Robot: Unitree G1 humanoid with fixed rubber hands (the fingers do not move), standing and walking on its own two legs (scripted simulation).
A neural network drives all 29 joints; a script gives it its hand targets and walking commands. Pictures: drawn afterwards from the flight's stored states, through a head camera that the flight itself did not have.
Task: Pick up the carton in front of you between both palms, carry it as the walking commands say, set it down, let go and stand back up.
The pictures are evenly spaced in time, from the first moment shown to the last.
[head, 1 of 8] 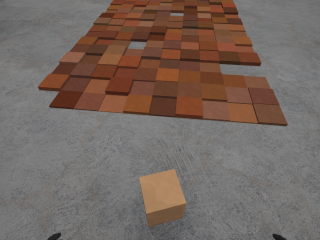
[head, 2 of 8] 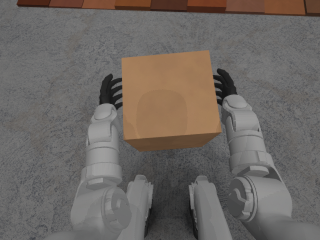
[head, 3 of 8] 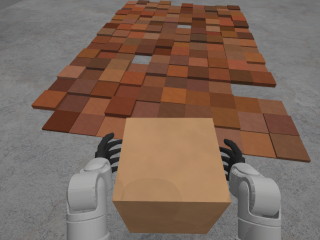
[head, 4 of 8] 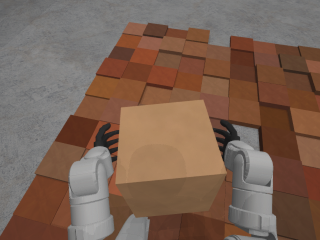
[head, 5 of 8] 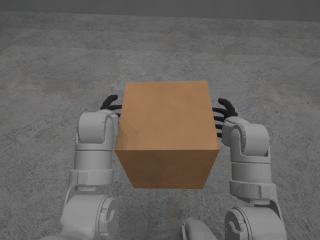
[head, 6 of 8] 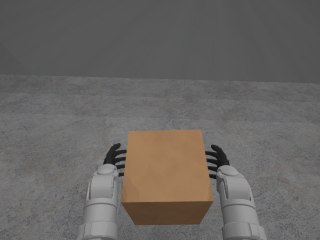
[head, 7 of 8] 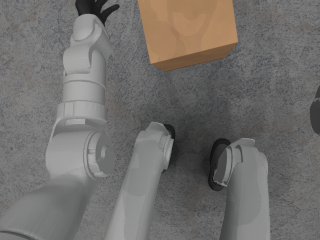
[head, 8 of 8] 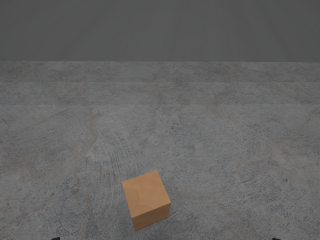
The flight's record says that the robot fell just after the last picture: no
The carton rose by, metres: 0.79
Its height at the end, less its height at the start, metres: +0.00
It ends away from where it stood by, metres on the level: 5.98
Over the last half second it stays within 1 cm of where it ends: yes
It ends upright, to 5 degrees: yes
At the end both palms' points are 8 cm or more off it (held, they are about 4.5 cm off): yes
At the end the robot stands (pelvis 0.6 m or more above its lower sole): yes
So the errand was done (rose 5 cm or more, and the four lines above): yes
